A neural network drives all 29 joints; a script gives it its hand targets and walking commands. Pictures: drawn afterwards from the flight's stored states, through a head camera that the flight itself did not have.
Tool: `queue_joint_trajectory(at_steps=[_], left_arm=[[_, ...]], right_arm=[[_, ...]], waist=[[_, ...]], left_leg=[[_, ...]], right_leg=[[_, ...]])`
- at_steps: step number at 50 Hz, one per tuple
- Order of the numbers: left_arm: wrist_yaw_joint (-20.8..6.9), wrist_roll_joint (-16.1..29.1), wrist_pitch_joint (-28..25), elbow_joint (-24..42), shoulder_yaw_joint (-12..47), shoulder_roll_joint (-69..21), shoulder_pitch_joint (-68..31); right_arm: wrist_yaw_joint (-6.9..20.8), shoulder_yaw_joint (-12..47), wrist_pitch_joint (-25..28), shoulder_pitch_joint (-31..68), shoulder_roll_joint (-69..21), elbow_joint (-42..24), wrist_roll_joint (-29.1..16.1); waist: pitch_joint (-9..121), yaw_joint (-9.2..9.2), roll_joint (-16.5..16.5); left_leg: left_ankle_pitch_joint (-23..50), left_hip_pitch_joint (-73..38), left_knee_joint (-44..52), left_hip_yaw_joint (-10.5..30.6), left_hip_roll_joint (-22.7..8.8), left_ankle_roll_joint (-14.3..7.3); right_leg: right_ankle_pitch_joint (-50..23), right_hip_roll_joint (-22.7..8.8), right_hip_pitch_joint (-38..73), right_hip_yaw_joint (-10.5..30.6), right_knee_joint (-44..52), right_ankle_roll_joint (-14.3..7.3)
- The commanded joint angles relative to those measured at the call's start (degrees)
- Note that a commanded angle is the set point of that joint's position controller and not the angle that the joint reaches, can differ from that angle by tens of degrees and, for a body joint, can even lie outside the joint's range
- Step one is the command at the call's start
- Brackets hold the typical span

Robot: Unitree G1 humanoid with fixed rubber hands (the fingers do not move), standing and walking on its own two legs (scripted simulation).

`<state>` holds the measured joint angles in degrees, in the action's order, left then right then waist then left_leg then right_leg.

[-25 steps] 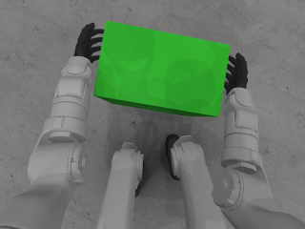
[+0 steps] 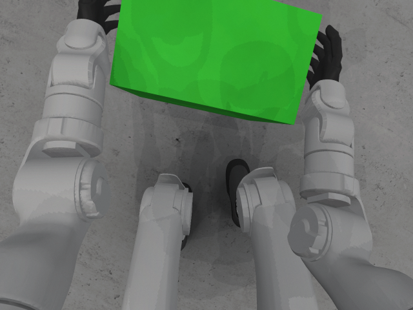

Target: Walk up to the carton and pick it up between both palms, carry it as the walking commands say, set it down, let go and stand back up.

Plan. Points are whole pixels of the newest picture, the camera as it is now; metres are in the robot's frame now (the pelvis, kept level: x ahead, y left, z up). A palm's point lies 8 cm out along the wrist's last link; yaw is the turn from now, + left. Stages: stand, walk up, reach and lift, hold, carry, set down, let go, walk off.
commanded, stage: set down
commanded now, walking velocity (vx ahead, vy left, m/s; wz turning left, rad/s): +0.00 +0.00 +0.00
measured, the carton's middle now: (208, 66) +0.51 +0.00 -0.24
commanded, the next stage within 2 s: none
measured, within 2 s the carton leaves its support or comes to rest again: rests again in 0.86 s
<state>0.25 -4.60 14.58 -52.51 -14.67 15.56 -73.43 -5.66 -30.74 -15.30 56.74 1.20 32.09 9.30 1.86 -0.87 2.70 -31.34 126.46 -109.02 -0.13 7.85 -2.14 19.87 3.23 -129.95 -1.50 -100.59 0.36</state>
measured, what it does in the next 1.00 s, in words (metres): lowers itself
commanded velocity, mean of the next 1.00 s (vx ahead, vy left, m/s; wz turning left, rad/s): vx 0.00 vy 0.00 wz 0.00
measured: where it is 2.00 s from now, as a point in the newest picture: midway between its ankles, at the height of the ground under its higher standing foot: (209, 216)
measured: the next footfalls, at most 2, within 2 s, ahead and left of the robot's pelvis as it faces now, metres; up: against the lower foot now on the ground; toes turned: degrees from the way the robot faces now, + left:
none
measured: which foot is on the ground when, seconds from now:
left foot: down 0.00-1.00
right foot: down 0.00-1.00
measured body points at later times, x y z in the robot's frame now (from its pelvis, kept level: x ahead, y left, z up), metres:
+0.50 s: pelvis +0.00 +0.00 -0.04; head +0.34 +0.01 +0.25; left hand +0.56 +0.16 -0.18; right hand +0.50 -0.21 -0.19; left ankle +0.09 +0.09 -0.42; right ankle +0.16 -0.11 -0.42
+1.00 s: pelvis +0.00 +0.00 -0.05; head +0.34 +0.02 +0.24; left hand +0.55 +0.17 -0.20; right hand +0.50 -0.21 -0.20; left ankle +0.09 +0.09 -0.42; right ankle +0.16 -0.11 -0.42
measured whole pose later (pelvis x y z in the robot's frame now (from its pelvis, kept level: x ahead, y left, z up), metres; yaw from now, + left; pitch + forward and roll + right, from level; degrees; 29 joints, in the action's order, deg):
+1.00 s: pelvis +0.00 +0.00 -0.05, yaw -1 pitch +45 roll -4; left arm 2.4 -0.4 12.2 -59.2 -7.1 17.6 -77.4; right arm -4.5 -28.5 -12.7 65.2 9.9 45.9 5.8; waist -5.1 -1.4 1.3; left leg -33.2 131.1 -119.9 -1.1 7.7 -2.5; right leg 21.0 3.2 -134.5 -2.3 -110.6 1.1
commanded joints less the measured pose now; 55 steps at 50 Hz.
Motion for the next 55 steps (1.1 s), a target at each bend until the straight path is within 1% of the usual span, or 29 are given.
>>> queue_joint_trajectory(at_steps=[1, 2, 4, 5, 6, 9, 11, 12, 15, 16, 19, 21, 24, 28, 31, 32, 34, 37, 42, 43, 44, 46, 47, 48, 51, 52, 53, 54, 55], left_arm=[[-14.2, 8.8, -1.6, 1.3, 20.2, -48.5, -26.4], [-13.9, 8.4, -1.6, -0.2, 20.4, -48.6, -25.8], [-13.2, 8.4, -2.1, 1.9, 20.7, -48.1, -26.4], [-12.9, 8.7, -2.2, 2.1, 21.1, -48.5, -26.7], [-12.8, 10.0, -2.3, 2.9, 22.3, -49.2, -26.9], [-11.5, 10.7, -3.2, 6.2, 24.1, -48.9, -28.4], [-10.6, 12.0, -4.1, 9.1, 24.8, -47.3, -30.8], [-10.2, 12.3, -4.4, 9.6, 25.9, -47.1, -30.8], [-10.4, 12.2, -4.5, 8.3, 25.7, -46.2, -30.9], [-10.7, 11.0, -4.2, 4.9, 24.5, -45.4, -29.5], [-11.6, 11.4, -3.7, 3.9, 24.1, -45.5, -30.7], [-12.2, 10.5, -3.6, 3.1, 23.1, -44.4, -30.4], [-12.9, 10.9, -3.5, 0.5, 21.7, -44.9, -29.9], [-13.1, 11.4, -4.1, -0.1, 20.1, -43.7, -31.4], [-13.2, 10.3, -4.2, -1.4, 19.9, -42.4, -31.1], [-13.1, 10.4, -4.5, -1.6, 19.9, -42.2, -30.6], [-13.3, 10.0, -4.4, -2.0, 19.8, -42.1, -30.8], [-13.2, 9.5, -4.9, -2.2, 19.3, -40.0, -30.3], [-13.2, 10.3, -5.0, -2.0, 20.5, -41.0, -31.5], [-12.8, 10.3, -5.4, 0.0, 21.4, -40.5, -32.8], [-12.8, 10.7, -5.8, 0.1, 21.6, -41.4, -32.1], [-12.5, 10.1, -5.5, -1.0, 21.5, -42.9, -31.2], [-12.3, 10.2, -5.6, -0.9, 21.5, -42.6, -31.6], [-12.4, 10.1, -5.5, -1.8, 20.6, -41.9, -31.3], [-12.1, 10.0, -5.3, -1.3, 21.4, -41.8, -32.1], [-12.1, 10.1, -5.6, -1.6, 21.3, -41.5, -31.6], [-12.1, 9.8, -5.7, -0.6, 21.2, -41.5, -31.7], [-12.2, 9.5, -5.6, -2.9, 20.6, -41.4, -31.3], [-12.0, 8.9, -5.5, -2.1, 20.5, -40.8, -31.1]], right_arm=[[12.0, 28.5, 4.0, 46.8, -29.4, -0.4, -10.9], [12.1, 28.5, 4.4, 46.5, -28.7, -0.2, -10.9], [12.5, 29.2, 4.8, 47.9, -28.3, -0.9, -12.4], [12.5, 29.6, 5.2, 48.7, -27.7, -2.2, -13.0], [12.3, 30.6, 5.5, 50.0, -27.6, -3.6, -13.4], [12.2, 31.4, 6.7, 51.4, -27.4, -5.7, -15.4], [12.3, 31.1, 6.7, 49.7, -27.7, -2.5, -16.0], [12.4, 30.8, 6.9, 49.0, -28.8, -1.7, -16.8], [12.8, 28.8, 6.0, 46.3, -29.8, 3.6, -16.1], [13.0, 28.9, 5.5, 46.5, -30.5, 5.1, -16.0], [13.0, 28.1, 5.1, 47.7, -30.1, 4.8, -14.8], [12.9, 27.9, 5.1, 48.6, -30.8, 5.1, -14.9], [13.0, 27.0, 5.1, 49.3, -30.1, 5.2, -14.3], [12.6, 28.1, 5.6, 52.9, -29.8, 3.3, -14.3], [12.4, 26.9, 5.4, 50.0, -30.1, 6.5, -13.7], [12.4, 26.9, 5.5, 49.7, -31.0, 7.2, -13.9], [12.5, 26.1, 5.6, 48.6, -30.4, 7.9, -13.7], [12.7, 26.2, 5.4, 48.4, -32.0, 8.5, -13.6], [12.9, 24.5, 6.0, 47.4, -29.7, 9.5, -12.8], [13.0, 24.2, 6.2, 47.3, -31.0, 10.0, -13.6], [13.1, 24.3, 6.2, 46.2, -31.6, 11.7, -13.6], [13.3, 24.2, 6.8, 47.0, -30.5, 11.0, -13.9], [13.4, 23.5, 7.0, 46.9, -29.1, 11.2, -13.3], [13.6, 23.6, 6.7, 47.4, -29.5, 11.8, -13.4], [13.8, 23.0, 7.0, 47.6, -28.6, 11.8, -13.2], [14.0, 22.6, 6.8, 46.9, -29.5, 13.5, -13.1], [13.9, 22.0, 6.8, 45.1, -29.4, 14.5, -13.0], [14.0, 21.6, 6.9, 45.1, -29.3, 15.2, -12.1], [14.2, 21.1, 6.6, 45.2, -29.3, 15.7, -12.5]], waist=[[57.8, -6.96, 2.7], [57.2, -7.45, 2.9], [57.5, -5.51, 4.2], [59.3, -5.61, 5.3], [62.1, -6.89, 3.2], [65.1, -6.04, 5.0], [66.3, -7.25, 3.5], [66.8, -6.51, 4.8], [62.6, -7.55, 4.5], [59.4, -6.09, 3.8], [57.4, -6.65, 3.3], [54.8, -5.28, 3.0], [52.0, -6.5, 2.1], [51.9, -6.06, -3.0], [48.5, -4.84, 0.4], [49.4, -5.12, -1.7], [47.5, -4.42, 0.2], [46.8, -3.81, -1.8], [46.0, -6.24, 0.8], [46.7, -5.06, 2.6], [46.6, -5.67, 0.7], [46.2, -5.11, 3.6], [45.9, -6.28, 3.4], [44.5, -5.19, 2.8], [44.3, -6.04, 4.1], [43.3, -6.33, 2.4], [43.1, -5.73, 4.8], [41.5, -6.63, 3.3], [40.9, -5.26, 5.0]], left_leg=[[10.1, -18.8, 8.9, 5.3, -1.6, 0.9], [11.5, -20.7, 8.8, 6.0, -1.8, 1.0], [13.7, -21.6, 7.6, 5.7, -2.0, 1.2], [14.5, -23.0, 7.1, 5.4, -2.0, 1.3], [16.3, -23.5, 6.2, 5.9, -1.9, 1.2], [20.4, -28.6, 4.8, 6.3, -2.3, 1.4], [22.0, -28.5, 3.7, 5.8, -2.0, 1.5], [23.1, -30.4, 3.7, 6.0, -2.2, 1.6], [18.7, -27.9, 3.7, 5.8, -2.4, 1.4], [16.5, -24.8, 3.8, 4.7, -2.3, 1.1], [12.1, -21.6, 3.6, 4.6, -2.3, 0.7], [10.5, -17.6, 3.3, 3.9, -2.3, 0.3], [8.6, -15.1, 3.3, 4.4, -2.3, -0.1], [7.8, -12.0, 2.2, 4.8, -2.3, -0.6], [7.1, -11.7, 2.5, 4.0, -2.5, -0.3], [7.1, -11.9, 1.9, 4.2, -2.4, -0.6], [6.6, -10.6, 2.0, 4.0, -2.5, -0.4], [7.3, -10.3, 1.4, 4.1, -2.6, -0.8], [8.4, -11.2, 1.5, 4.7, -2.9, -0.3], [10.4, -12.7, 1.3, 4.7, -3.0, -0.2], [10.6, -12.3, 1.4, 5.2, -3.0, -0.3], [11.3, -14.7, 1.4, 5.2, -2.9, -0.1], [11.7, -14.9, 1.3, 5.5, -3.0, 0.2], [10.8, -13.4, 1.7, 5.3, -2.9, 0.0], [11.4, -15.3, 1.9, 6.2, -3.2, 0.1], [10.6, -14.0, 2.1, 6.3, -3.1, 0.0], [10.4, -13.6, 1.8, 5.3, -3.0, 0.2], [10.3, -13.5, 2.2, 6.0, -3.2, 0.1], [9.5, -13.5, 2.2, 5.6, -3.1, 0.2]], right_leg=[[-8.4, 0.8, 36.6, -0.8, -5.8, 0.0], [-8.3, 0.9, 33.8, -1.6, -6.5, 0.2], [-8.5, 0.6, 32.4, -0.8, -7.2, -0.1], [-9.2, 0.4, 32.6, -1.0, -7.6, -0.1], [-11.1, 0.4, 34.6, -1.5, -8.3, 0.1], [-12.8, 0.3, 33.2, -1.4, -10.0, 0.0], [-14.6, 0.6, 34.6, -1.7, -11.0, -0.1], [-14.8, 0.4, 33.3, -1.7, -11.6, 0.0], [-11.9, 0.4, 32.0, -1.6, -11.3, -0.2], [-11.3, 0.4, 32.5, -1.6, -11.2, -0.1], [-8.7, 0.8, 32.9, -1.2, -11.4, -0.5], [-8.6, 0.8, 34.2, -0.4, -11.6, -0.5], [-7.2, 0.7, 32.7, -0.8, -11.8, -0.4], [-8.1, 0.6, 36.2, -0.6, -12.7, 0.0], [-6.8, 0.5, 33.9, -0.4, -12.7, -0.1], [-6.8, 0.6, 35.1, -0.5, -12.7, 0.1], [-6.6, 0.6, 33.9, 0.0, -12.7, -0.3], [-6.6, 0.7, 32.8, -0.2, -13.1, 0.3], [-7.7, 0.3, 30.5, -0.6, -13.6, 0.0], [-8.2, 0.4, 28.8, -0.4, -14.2, -0.1], [-9.0, 0.4, 29.8, -0.5, -14.2, -0.2], [-7.4, 0.2, 26.4, -0.6, -14.3, -0.5], [-7.4, 0.1, 25.4, -0.9, -14.4, -0.5], [-7.0, 0.1, 25.8, -0.7, -14.4, -0.5], [-6.2, -0.2, 23.5, -1.1, -14.8, -0.6], [-5.9, -0.2, 23.8, -1.5, -15.1, -0.3], [-6.3, -0.2, 24.5, -0.5, -14.6, -0.8], [-5.7, 0.0, 22.4, -1.1, -14.6, -0.5], [-4.3, -0.1, 22.1, -0.6, -14.5, -0.8]])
